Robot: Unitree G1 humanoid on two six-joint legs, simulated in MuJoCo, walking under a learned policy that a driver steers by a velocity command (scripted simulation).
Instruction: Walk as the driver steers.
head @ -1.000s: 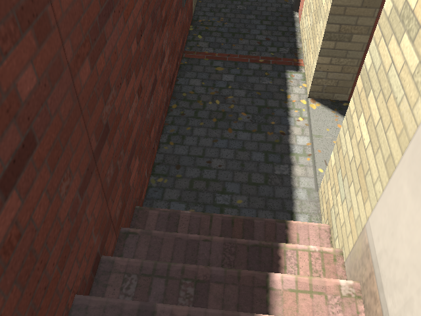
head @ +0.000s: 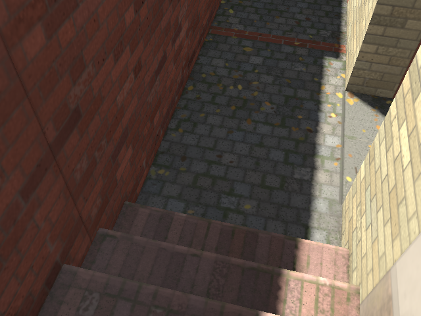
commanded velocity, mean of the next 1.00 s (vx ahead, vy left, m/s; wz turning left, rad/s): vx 0.43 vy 0.00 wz -0.09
